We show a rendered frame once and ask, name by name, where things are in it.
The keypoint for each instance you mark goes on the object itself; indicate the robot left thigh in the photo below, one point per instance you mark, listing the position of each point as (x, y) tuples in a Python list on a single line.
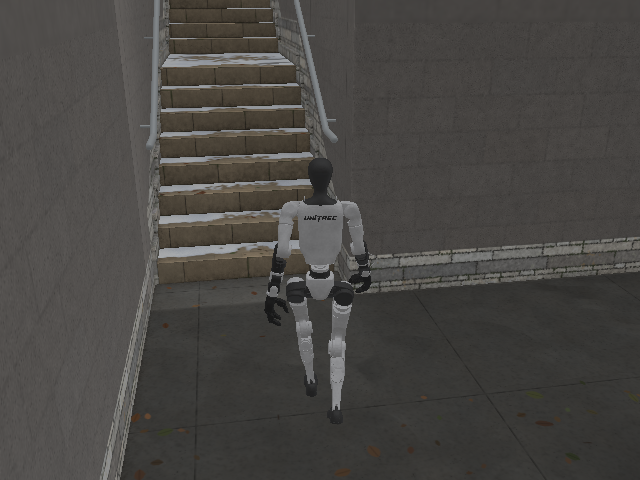
[(296, 295)]

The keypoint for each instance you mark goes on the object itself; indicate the robot left upper arm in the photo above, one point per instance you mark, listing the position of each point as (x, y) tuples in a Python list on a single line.
[(288, 212)]

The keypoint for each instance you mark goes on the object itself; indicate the right robot hand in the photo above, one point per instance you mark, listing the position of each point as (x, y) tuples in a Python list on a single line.
[(357, 278)]

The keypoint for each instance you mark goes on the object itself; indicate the robot right foot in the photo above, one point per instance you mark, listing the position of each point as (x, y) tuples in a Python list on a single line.
[(335, 416)]

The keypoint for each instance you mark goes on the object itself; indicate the left robot forearm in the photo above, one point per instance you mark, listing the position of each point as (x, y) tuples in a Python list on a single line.
[(276, 274)]

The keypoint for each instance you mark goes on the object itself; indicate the robot right upper arm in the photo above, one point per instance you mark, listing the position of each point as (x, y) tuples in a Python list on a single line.
[(351, 211)]

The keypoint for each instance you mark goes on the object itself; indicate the left robot hand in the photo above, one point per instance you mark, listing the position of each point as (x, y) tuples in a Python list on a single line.
[(269, 309)]

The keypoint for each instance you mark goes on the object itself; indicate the right robot forearm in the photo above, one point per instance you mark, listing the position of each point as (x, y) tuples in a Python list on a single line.
[(363, 262)]

